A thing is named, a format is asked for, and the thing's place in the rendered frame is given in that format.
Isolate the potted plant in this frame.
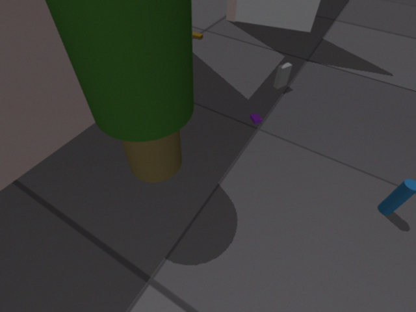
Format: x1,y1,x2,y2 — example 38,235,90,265
45,0,194,183

